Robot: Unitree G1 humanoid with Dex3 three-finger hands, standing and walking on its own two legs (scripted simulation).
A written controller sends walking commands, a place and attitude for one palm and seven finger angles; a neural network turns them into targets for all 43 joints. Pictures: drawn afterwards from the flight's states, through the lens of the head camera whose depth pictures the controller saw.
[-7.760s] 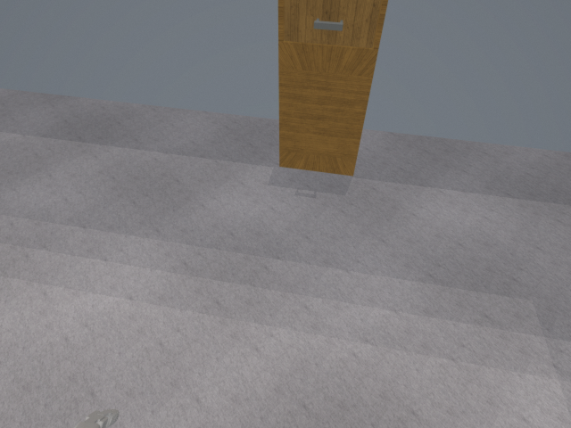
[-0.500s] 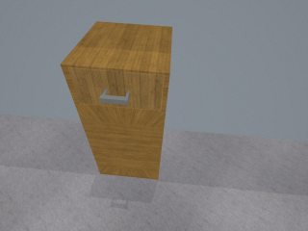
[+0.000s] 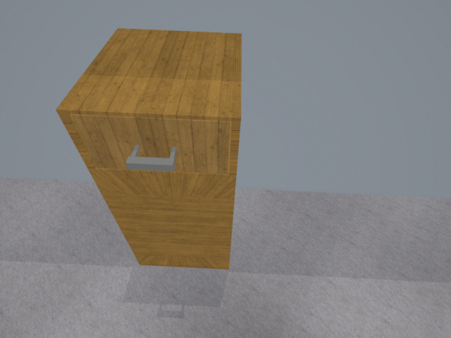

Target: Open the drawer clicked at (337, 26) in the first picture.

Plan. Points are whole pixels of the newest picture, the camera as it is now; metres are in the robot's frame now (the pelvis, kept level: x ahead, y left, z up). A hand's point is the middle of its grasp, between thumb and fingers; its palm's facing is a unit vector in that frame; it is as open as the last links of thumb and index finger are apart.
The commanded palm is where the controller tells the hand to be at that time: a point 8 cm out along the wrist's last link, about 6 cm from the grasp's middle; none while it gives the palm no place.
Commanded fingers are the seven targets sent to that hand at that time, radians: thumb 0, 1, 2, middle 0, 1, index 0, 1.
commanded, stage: come to a stop and stand still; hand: left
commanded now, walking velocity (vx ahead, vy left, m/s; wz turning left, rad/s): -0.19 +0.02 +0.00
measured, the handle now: (153, 157) +0.51 +0.20 +0.00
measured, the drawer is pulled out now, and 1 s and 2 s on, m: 0.00 0.00 0.00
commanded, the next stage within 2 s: look again from close up in 1.34 s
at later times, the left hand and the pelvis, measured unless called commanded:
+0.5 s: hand out of the picture +0.01 +0.21 -0.18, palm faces +0.09 -0.98 -0.16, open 7.4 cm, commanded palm none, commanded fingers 0.00 0.90 0.90 -0.20 -0.30 -0.20 -0.30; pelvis -0.03 +0.03 +0.00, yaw +1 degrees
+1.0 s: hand out of the picture -0.03 +0.13 -0.17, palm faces +0.05 -0.98 -0.18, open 7.3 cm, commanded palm none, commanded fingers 0.00 0.90 0.90 -0.20 -0.30 -0.20 -0.30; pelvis -0.02 -0.03 +0.00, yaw +0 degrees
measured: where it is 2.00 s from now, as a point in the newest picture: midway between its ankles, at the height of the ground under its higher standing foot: outside the picture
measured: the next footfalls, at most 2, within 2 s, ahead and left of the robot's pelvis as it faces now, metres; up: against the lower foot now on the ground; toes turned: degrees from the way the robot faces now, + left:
right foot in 0.04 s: +0.11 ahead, -0.13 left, +0.00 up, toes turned -6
left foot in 0.34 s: +0.01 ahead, +0.12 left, +0.00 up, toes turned +5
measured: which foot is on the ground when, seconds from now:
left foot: down 0.00-0.10, up 0.12-0.32, down 0.34-1.00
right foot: up 0.00-0.02, down 0.04-0.34, up 0.36-0.76, down 0.78-1.00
